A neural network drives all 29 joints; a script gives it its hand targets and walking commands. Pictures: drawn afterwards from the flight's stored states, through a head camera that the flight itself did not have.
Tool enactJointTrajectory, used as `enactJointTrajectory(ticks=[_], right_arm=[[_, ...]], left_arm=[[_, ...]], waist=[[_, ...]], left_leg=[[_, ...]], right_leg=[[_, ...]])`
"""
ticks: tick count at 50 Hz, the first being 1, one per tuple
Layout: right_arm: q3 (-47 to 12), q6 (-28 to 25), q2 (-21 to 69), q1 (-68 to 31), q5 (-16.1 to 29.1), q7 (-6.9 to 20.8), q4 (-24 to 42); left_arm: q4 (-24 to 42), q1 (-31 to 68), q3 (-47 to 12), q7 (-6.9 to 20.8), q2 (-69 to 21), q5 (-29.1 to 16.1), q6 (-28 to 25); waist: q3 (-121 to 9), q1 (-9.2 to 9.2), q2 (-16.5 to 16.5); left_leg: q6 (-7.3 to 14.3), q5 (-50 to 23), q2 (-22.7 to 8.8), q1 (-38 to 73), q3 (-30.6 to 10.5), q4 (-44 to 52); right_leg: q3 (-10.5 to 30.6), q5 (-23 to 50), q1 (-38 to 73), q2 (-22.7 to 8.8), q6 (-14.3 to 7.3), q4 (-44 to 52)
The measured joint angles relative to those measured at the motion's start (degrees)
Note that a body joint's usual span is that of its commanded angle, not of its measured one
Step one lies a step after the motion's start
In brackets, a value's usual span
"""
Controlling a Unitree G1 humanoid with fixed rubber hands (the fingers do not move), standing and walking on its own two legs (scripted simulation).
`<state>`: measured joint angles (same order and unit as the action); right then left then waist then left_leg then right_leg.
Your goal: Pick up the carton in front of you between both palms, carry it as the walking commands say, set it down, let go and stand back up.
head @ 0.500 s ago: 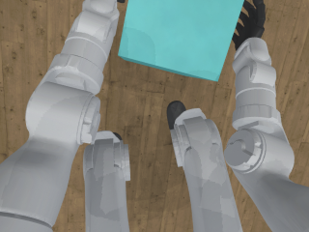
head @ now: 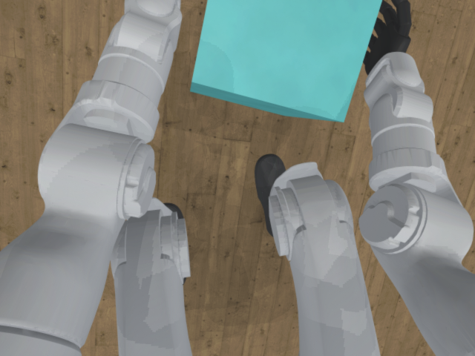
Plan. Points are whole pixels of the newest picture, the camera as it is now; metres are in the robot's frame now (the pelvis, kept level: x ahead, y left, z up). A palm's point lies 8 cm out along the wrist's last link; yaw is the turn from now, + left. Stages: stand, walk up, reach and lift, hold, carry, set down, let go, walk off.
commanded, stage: set down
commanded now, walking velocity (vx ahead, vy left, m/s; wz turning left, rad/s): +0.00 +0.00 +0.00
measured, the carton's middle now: (266, 42) +0.50 -0.13 -0.27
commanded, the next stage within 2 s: let go in 1.52 s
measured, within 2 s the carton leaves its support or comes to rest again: neither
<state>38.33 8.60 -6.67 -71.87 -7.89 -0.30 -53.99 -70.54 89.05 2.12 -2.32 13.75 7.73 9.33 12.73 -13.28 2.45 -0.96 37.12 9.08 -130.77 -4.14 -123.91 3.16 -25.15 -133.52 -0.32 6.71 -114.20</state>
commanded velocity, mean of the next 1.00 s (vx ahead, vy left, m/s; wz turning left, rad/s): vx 0.00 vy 0.00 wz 0.00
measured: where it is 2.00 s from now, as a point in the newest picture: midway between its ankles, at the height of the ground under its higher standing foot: (224, 235)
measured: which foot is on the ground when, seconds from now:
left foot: down 0.00-1.00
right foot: down 0.00-1.00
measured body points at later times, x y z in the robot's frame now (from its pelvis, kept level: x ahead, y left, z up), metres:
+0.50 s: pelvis -0.01 -0.01 +0.00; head +0.38 +0.00 +0.22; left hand +0.59 +0.04 -0.21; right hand +0.44 -0.32 -0.19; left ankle +0.08 +0.10 -0.36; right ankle +0.15 -0.15 -0.36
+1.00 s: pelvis -0.01 -0.02 +0.08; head +0.33 -0.05 +0.37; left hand +0.61 +0.02 -0.04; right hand +0.44 -0.32 -0.04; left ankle +0.08 +0.10 -0.36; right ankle +0.15 -0.15 -0.36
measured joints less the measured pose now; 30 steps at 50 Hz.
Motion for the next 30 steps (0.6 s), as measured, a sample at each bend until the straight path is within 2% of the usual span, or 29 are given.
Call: enactJointTrajectory(ticks=[8, 13, 17, 21, 25, 30], right_arm=[[1.3, -1.2, -0.3, -0.9, -0.5, 0.7, -2.1], [1.4, -4.6, -0.7, -2.0, 1.1, 0.0, -6.3], [-1.6, -7.6, -3.0, -1.9, 5.5, -2.3, -10.5], [-6.5, -9.5, -6.3, -1.1, 11.4, -3.1, -11.3], [-10.9, -10.0, -8.1, -0.6, 16.8, -3.5, -9.3], [-14.0, -8.7, -6.5, 0.5, 20.5, -5.3, -3.1]], left_arm=[[-0.2, 0.4, -1.2, 1.2, 0.8, 0.1, -0.3], [0.5, 0.5, -4.4, 1.4, 2.7, -2.9, -1.5], [1.2, 1.0, -9.1, -0.3, 6.4, -7.0, -2.3], [2.3, 1.2, -13.2, -0.5, 10.0, -11.8, -2.3], [5.2, 1.2, -15.5, -0.5, 11.4, -14.4, -2.2], [9.8, 0.2, -14.8, -1.1, 11.5, -13.7, -1.1]], waist=[[0.7, -0.21, -0.6], [2.0, -0.55, -1.6], [4.0, -0.47, -2.5], [5.2, -0.1, -2.6], [5.8, 0.14, -2.8], [5.6, 0.19, -3.4]], left_leg=[[0.5, 0.0, -0.8, -0.2, 0.3, -1.0], [0.6, -0.3, -1.5, 0.1, 0.3, -1.2], [0.5, -0.5, -2.4, 0.4, 0.1, -1.1], [0.3, -0.8, -3.3, 0.1, 0.0, -0.9], [-0.1, -1.1, -4.0, -0.1, -0.3, -0.8], [-0.9, -0.9, -5.1, 1.2, -0.8, -0.5]], right_leg=[[-0.2, 0.1, 0.1, -0.1, 0.2, -0.7], [-0.6, 0.5, 0.4, -0.1, 0.1, -0.7], [-1.4, 1.0, 0.7, -0.5, -0.6, -0.4], [-2.4, 1.5, 0.2, -1.5, -1.9, -0.3], [-3.3, 2.1, -0.3, -2.0, -3.2, -0.3], [-4.0, 2.9, 0.3, -1.3, -4.2, 0.1]])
